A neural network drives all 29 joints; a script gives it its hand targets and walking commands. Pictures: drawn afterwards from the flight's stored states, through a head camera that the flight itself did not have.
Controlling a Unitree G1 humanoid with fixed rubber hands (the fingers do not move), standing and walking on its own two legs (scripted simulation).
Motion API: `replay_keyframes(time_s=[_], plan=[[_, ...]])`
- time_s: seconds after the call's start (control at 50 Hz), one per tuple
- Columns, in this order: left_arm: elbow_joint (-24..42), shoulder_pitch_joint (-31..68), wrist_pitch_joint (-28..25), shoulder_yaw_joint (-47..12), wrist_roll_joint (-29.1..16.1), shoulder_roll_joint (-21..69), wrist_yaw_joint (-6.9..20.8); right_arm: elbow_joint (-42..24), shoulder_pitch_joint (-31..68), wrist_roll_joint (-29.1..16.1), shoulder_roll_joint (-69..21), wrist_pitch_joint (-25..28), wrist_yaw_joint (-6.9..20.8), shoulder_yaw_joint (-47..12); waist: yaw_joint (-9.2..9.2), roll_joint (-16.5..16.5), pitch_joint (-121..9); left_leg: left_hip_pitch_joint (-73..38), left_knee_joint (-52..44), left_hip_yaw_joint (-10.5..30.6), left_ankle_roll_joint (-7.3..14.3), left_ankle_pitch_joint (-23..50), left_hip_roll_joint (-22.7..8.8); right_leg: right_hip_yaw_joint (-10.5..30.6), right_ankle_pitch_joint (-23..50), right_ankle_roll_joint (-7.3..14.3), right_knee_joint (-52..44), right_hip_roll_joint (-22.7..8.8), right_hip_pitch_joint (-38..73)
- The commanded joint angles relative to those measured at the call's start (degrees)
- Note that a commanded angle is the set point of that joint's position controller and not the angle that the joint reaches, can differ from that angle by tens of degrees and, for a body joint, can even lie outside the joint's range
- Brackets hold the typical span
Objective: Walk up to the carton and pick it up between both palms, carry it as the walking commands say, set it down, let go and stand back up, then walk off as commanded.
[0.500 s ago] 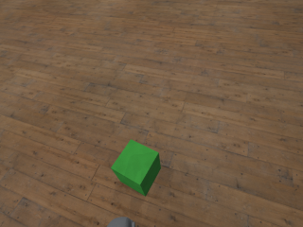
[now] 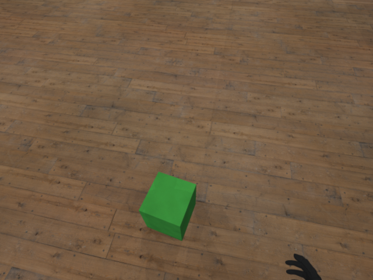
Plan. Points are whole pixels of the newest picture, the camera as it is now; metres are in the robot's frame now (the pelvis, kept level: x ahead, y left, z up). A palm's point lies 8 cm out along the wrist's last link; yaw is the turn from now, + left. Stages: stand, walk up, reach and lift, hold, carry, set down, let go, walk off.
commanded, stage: walk up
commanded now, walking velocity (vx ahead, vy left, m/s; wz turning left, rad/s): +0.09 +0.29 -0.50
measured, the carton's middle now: (170, 206) +0.50 +0.13 -0.64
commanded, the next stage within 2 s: stand in 1.52 s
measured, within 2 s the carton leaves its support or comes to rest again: neither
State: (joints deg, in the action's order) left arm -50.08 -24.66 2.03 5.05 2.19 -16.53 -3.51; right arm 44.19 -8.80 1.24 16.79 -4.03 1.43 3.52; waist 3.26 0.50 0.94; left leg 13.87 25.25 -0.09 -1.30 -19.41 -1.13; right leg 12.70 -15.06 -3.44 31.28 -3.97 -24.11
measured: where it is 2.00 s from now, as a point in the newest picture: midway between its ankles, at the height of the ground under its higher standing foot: outside the picture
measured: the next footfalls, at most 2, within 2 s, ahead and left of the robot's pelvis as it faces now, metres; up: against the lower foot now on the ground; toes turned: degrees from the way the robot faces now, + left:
right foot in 0.32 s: +0.06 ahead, +0.00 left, +0.00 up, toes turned -15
left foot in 0.72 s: +0.18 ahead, +0.35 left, +0.00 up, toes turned -17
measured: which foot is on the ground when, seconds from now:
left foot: down 0.00-0.32, up 0.34-0.70, down 0.72-1.00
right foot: up 0.00-0.30, down 0.32-0.72, up 0.74-1.00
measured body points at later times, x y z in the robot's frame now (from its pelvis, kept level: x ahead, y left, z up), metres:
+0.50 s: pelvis +0.04 +0.11 +0.02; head +0.07 +0.07 +0.46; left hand +0.14 +0.37 -0.11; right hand +0.00 -0.13 -0.15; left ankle +0.05 +0.26 -0.65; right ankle +0.02 +0.01 -0.73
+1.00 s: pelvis +0.10 +0.23 +0.01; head +0.12 +0.25 +0.46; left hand +0.20 +0.46 -0.15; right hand +0.14 -0.04 -0.11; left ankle +0.14 +0.35 -0.73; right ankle +0.04 +0.12 -0.70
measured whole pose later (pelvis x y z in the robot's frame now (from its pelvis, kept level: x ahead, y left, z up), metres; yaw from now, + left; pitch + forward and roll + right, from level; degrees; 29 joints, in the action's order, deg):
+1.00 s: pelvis +0.10 +0.23 +0.01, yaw -14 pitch -1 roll -1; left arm -56.2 -13.7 3.0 3.2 1.4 -13.4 -0.4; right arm 50.3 -10.6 0.7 11.4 0.1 -1.1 1.8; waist 0.7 -2.6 2.4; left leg 12.4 25.7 -3.3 -0.8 -12.6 -4.0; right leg -1.9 -25.2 -1.8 42.7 -0.1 -16.4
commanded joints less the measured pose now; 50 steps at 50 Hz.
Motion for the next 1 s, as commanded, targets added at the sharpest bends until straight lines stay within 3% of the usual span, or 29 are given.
replay_keyframes(time_s=[0.0, 0.02, 0.06, 0.1, 0.16, 0.22, 0.24, 0.28, 0.3, 0.32, 0.34, 0.36, 0.38, 0.4, 0.42, 0.48, 0.6, 0.64, 0.66, 0.68, 0.7, 0.72, 0.74, 0.76, 0.78, 0.82, 0.88, 0.94, 0.98], plan=[[5.5, 1.4, -0.2, 1.0, 0.6, -0.7, -1.0, -1.5, -9.4, 0.1, 12.1, 1.2, 0.2, 1.6, -5.67, 15.0, -2.6, -13.1, -17.0, 18.3, 6.2, -13.9, -21.5, -12.8, -21.0, 3.1, 21.9, 9.3, -21.8], [6.8, 7.9, 0.4, 1.8, 0.2, -3.9, -0.9, -0.9, -9.1, 0.3, 10.8, 1.6, 0.1, 1.0, -6.67, 16.7, 1.2, -2.1, -19.1, 17.0, 9.3, -15.1, -20.5, -12.1, -17.8, 3.0, 28.0, 4.0, -18.3], [2.9, 5.3, 0.8, 1.9, 0.0, -6.0, 0.9, -0.6, -2.9, 1.2, 3.2, 2.6, -0.7, -0.8, -1.96, 10.9, 4.8, 2.6, -16.0, 5.9, 6.9, 0.6, -12.2, -12.6, -8.4, 2.9, 35.8, 2.9, -13.1], [0.6, 2.3, 0.8, 1.8, 0.1, -5.0, 1.5, 0.2, -3.0, 1.6, 0.8, 3.0, -1.9, -1.2, -1.31, 9.4, 2.6, 0.2, -11.8, 0.0, 7.4, 15.5, -9.8, -14.1, -6.0, 2.5, 35.1, 3.0, -8.9], [0.6, 7.2, 1.0, 0.3, -0.5, -2.6, 1.3, 2.9, -9.3, 1.2, 0.1, 2.9, -2.1, -1.4, -4.05, 10.5, 3.3, -5.4, -8.7, -0.6, 9.1, 27.1, -9.8, -16.7, -8.9, 3.6, 24.0, 3.5, -7.5], [1.8, 11.8, 1.2, -1.1, -1.2, -0.4, 0.9, 6.0, -14.0, 1.2, 0.2, 2.5, -2.0, -1.0, -5.59, 11.8, 1.7, -8.8, -3.9, -0.3, 10.0, 39.2, -10.6, -19.0, -11.2, 5.5, 12.7, 4.1, -2.2], [1.6, 11.4, 1.1, -1.4, -1.4, 0.0, 0.7, 6.7, -14.5, 1.2, 0.3, 2.3, -2.0, -0.9, -5.25, 11.5, 0.9, -9.3, -2.9, 0.3, 9.8, 39.8, -10.7, -19.2, -10.1, 5.8, 9.5, 4.0, -0.2], [0.9, 7.9, 0.5, -1.3, -1.5, -0.1, -0.2, 7.8, -14.6, 0.7, 0.8, 2.1, -2.2, -0.6, -2.12, 7.6, 0.0, -6.2, 1.0, -0.7, 7.7, 37.9, -8.9, -17.8, 0.2, 6.3, -4.3, 2.3, 9.2], [0.1, 3.0, -0.2, -0.5, -1.0, -2.6, -1.0, 7.2, -13.6, 0.3, 0.9, 2.4, -2.3, -0.6, 1.03, 3.0, -2.5, 2.5, 6.5, -2.6, 5.1, 34.4, -8.1, -12.1, 8.5, 7.0, -10.8, -3.5, 22.7], [-0.4, -1.4, -0.7, 0.8, -0.9, -9.1, -1.5, 3.9, -13.0, -0.1, -0.1, 3.1, -2.0, -0.7, 2.48, -12.4, -6.5, 17.4, 20.6, -5.7, 1.3, 3.8, -3.7, 8.0, 23.5, 11.2, -11.2, -22.5, 35.6], [-2.2, -3.4, 0.1, 1.5, -1.7, -11.3, -1.9, 2.4, -11.2, 0.0, 2.4, 2.4, -2.2, 1.1, 3.2, -15.1, -6.9, 21.0, 32.0, -3.2, -0.4, -14.1, -0.7, 16.6, 32.9, 17.7, -13.8, -29.5, 27.8], [-3.0, -1.6, 0.1, 1.5, -1.4, -9.2, -2.1, 2.9, -9.6, 1.1, 3.3, 1.7, -2.1, 1.5, 1.97, -7.8, -3.6, 21.4, 37.3, 0.2, -1.5, -11.0, -1.8, 11.8, 28.8, 17.8, -13.8, -26.5, 24.0], [-3.4, 1.9, -0.2, 1.1, -0.8, -7.5, -1.9, 3.4, -9.9, 1.8, 2.1, 1.4, -1.6, 0.9, -0.01, -4.6, -1.9, 20.8, 38.8, 1.4, -2.4, -6.2, -2.7, 7.8, 21.7, 16.1, -14.9, -22.9, 20.3], [-3.4, 5.1, -0.4, 0.5, -0.5, -6.1, -1.6, 4.3, -11.5, 2.0, 0.5, 1.1, -1.1, 0.5, -2.06, -4.6, 0.0, 19.5, 37.3, 1.7, -3.0, -2.4, -3.6, 3.4, 17.1, 13.6, -16.2, -19.1, 17.2], [-3.4, 7.3, -0.6, 0.1, -0.7, -5.3, -1.2, 4.7, -12.6, 1.9, -0.2, 0.7, -0.6, 0.4, -3.31, -7.0, 1.6, 18.3, 36.2, 1.4, -3.2, 0.2, -3.7, -0.4, 15.4, 11.7, -16.8, -16.4, 14.4], [-3.5, 7.9, -1.7, -0.6, 0.0, -4.2, 0.0, 5.5, -13.2, 1.4, -2.0, 0.4, 0.3, -0.1, -3.48, -10.1, 1.9, 15.7, 33.3, -1.2, -3.3, 4.6, -2.5, -6.0, 18.8, 9.9, -16.2, -12.5, 12.1], [-3.1, 7.4, -1.8, 0.7, 0.5, -8.6, 0.5, 2.9, -6.3, 0.5, -2.2, 0.6, 1.2, -0.4, -0.88, -15.0, 2.3, 7.5, 13.7, -4.7, -3.6, 5.7, -1.2, -7.9, 4.0, 8.5, -17.0, -10.8, 9.0], [-2.6, 8.4, -1.6, 1.0, 0.3, -9.2, 1.1, 3.0, -7.2, 0.0, -1.5, 1.2, 0.8, 0.2, -1.45, -15.9, 1.2, 0.5, 7.2, -4.9, -3.0, 7.2, -0.5, -7.6, 1.5, 8.3, -15.3, -10.9, 6.5], [-2.0, 9.7, -1.5, 0.8, 0.0, -8.8, 1.7, 4.2, -9.8, -0.4, -0.8, 1.8, 0.0, 0.7, -2.58, -14.8, -0.1, -5.5, 1.4, -6.0, -2.5, 9.9, 0.7, -9.2, 1.5, 7.5, -11.6, -9.1, 4.7], [-1.5, 9.6, -1.6, 0.2, -0.3, -6.9, 2.4, 5.3, -12.7, -0.4, 1.7, 2.9, -1.3, 1.5, -3.6, -10.3, -1.8, -13.3, -2.7, -5.9, -2.6, 10.2, 0.4, -12.5, -0.2, 6.3, -5.2, -4.9, 0.7], [-1.9, 7.2, -1.5, -1.0, -0.3, -1.9, 2.4, 4.8, -16.0, 0.2, 6.4, 4.7, -2.0, 2.3, -5.24, 0.8, -3.6, -18.1, -7.7, 5.2, -3.6, 12.6, -11.3, -16.0, -10.7, 4.2, 6.2, 0.5, -4.3], [-2.4, 4.0, -1.0, -2.4, 0.7, 4.1, 1.9, 2.7, -16.0, 0.2, 11.4, 5.7, -2.2, 2.0, -3.9, 10.3, -2.9, -14.7, -5.0, 18.5, -2.0, 34.0, -25.4, -11.6, -25.9, 3.4, 19.9, 5.6, -7.3], [-1.2, 3.2, 0.2, -1.3, -1.1, 1.8, 1.6, 3.9, -14.6, -0.3, 13.6, 5.5, -2.5, 2.2, -4.53, 18.7, -6.3, -6.0, -8.9, 19.6, 5.6, 29.4, -26.4, -4.1, -21.3, 3.1, 22.4, 4.5, -1.5], [-2.1, 4.6, 0.6, -0.8, -1.6, -1.1, 1.9, 3.7, -9.2, -0.7, 9.6, 5.2, -2.1, 1.4, -2.41, 16.2, -2.1, -1.8, -11.0, 16.1, 5.5, 18.2, -21.8, -4.5, -16.8, 3.2, 23.6, 2.9, -0.3], [-3.5, 4.2, 0.6, -0.4, -1.1, -2.2, 2.3, 2.8, -4.5, -0.9, 7.2, 4.8, -1.8, 0.9, -1.25, 15.1, 0.3, -0.4, -11.4, 12.8, 4.1, 12.6, -17.8, -6.3, -12.1, 3.1, 23.9, 3.1, -0.5], [-5.9, 2.3, 0.6, -0.2, -0.3, -2.0, 3.1, 1.8, -0.5, -1.0, 3.5, 4.2, -2.2, 0.1, -0.25, 13.3, -0.2, 1.0, -10.5, 6.5, 4.2, 16.1, -14.1, -9.9, -7.0, 1.8, 25.1, 2.4, 3.2], [-4.9, 5.8, 0.7, -0.6, -0.7, -0.4, 3.4, 3.3, -2.8, -0.8, 3.4, 4.6, -2.8, 0.2, -1.9, 12.4, 0.1, -1.5, -9.1, 4.9, 6.0, 20.3, -14.6, -12.7, -8.6, 1.2, 20.4, 2.4, 3.7], [-4.1, 9.2, 0.8, -1.4, -0.8, 0.7, 3.1, 5.1, -5.3, -0.5, 3.9, 4.5, -2.9, 0.3, -3.82, 12.8, 0.7, -4.2, -7.9, 6.7, 8.2, 24.0, -15.4, -13.5, -11.1, 1.5, 11.6, 2.7, 5.2], [-4.4, 9.0, 0.4, -1.7, -1.0, 1.0, 2.8, 6.1, -5.6, -0.4, 4.3, 4.2, -2.8, 0.4, -4.0, 12.8, 0.1, -5.9, -7.0, 8.0, 9.2, 28.3, -15.7, -14.2, -10.6, 2.3, 5.5, 3.3, 7.5]])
